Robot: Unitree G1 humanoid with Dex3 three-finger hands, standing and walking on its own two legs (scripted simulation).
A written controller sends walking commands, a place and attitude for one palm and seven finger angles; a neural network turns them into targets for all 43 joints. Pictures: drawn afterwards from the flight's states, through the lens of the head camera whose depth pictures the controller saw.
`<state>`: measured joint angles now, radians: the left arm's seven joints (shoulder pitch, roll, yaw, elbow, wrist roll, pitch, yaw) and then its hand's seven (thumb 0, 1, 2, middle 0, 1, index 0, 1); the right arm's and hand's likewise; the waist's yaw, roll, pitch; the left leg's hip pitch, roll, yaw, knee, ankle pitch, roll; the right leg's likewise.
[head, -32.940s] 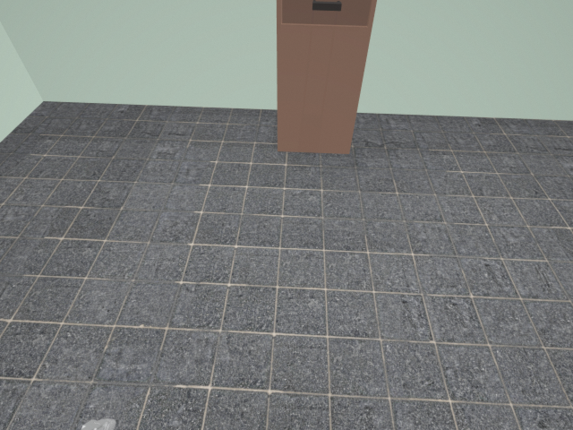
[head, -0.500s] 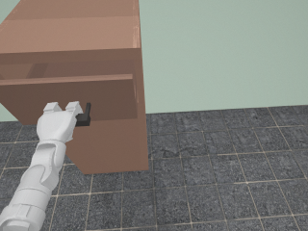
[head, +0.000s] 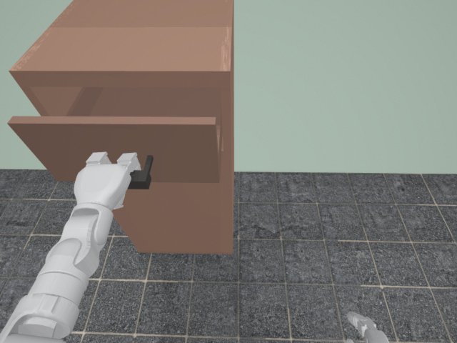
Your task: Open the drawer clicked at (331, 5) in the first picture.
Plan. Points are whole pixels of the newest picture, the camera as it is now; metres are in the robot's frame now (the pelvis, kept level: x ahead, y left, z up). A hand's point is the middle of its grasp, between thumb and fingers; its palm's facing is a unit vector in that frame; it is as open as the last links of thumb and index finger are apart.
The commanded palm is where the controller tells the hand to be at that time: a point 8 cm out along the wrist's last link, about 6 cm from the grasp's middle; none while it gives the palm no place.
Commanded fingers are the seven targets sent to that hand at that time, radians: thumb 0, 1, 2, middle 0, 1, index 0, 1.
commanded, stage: pull the drawer open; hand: left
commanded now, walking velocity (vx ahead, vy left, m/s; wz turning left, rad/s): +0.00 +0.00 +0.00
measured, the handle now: (121, 169) +0.43 +0.23 +0.04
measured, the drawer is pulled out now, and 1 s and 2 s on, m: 0.10 0.30 0.30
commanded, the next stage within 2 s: open the thumb to release the handle in 1.30 s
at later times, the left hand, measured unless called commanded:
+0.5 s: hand (99, 257) +0.26 +0.23 +0.02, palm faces -0.01 -0.08 -1.00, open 5.9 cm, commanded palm +0.21 +0.24 +0.08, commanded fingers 0.00 0.90 0.90 -0.40 -1.35 -0.40 -1.35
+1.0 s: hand (79, 315) +0.17 +0.23 +0.03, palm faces -0.03 -0.07 -1.00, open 6.0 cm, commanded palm +0.13 +0.24 +0.08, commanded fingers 0.00 0.90 0.90 -0.40 -1.35 -0.40 -1.35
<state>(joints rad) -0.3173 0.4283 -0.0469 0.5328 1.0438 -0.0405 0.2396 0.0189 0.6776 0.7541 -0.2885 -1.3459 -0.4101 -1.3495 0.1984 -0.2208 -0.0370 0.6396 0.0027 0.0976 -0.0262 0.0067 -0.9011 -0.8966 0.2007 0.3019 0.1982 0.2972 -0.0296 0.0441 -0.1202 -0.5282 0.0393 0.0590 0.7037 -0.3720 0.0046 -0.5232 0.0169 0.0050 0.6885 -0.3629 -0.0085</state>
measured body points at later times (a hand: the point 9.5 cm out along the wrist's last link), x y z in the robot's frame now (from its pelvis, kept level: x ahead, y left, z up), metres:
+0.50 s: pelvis +0.02 +0.00 +0.00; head +0.04 -0.03 +0.45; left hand +0.25 +0.23 +0.08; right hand +0.22 -0.24 -0.09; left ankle -0.02 +0.11 -0.72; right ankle -0.02 -0.12 -0.72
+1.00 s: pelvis +0.01 -0.01 -0.01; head +0.04 -0.03 +0.44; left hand +0.17 +0.23 +0.08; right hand +0.20 -0.24 -0.11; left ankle -0.02 +0.12 -0.72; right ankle -0.02 -0.12 -0.72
